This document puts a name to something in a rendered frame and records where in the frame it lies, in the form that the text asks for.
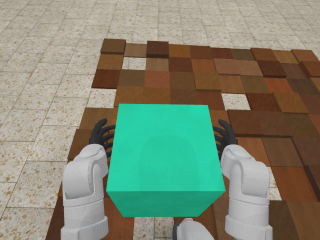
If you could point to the right robot shin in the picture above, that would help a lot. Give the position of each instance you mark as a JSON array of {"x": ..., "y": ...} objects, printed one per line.
[{"x": 186, "y": 219}]

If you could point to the robot right thigh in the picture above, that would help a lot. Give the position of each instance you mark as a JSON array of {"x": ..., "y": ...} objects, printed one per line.
[{"x": 193, "y": 230}]

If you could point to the carton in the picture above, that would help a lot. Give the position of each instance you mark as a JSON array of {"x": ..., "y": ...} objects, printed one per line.
[{"x": 164, "y": 161}]

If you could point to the robot left forearm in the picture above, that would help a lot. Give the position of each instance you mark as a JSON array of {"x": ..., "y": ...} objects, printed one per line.
[{"x": 83, "y": 193}]

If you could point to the robot left hand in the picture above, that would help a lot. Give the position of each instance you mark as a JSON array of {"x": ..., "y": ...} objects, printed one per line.
[{"x": 98, "y": 138}]

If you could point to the robot right forearm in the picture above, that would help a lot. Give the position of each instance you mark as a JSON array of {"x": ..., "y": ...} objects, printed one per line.
[{"x": 249, "y": 192}]

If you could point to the robot right hand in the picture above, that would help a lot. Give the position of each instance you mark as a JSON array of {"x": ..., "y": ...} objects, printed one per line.
[{"x": 228, "y": 136}]

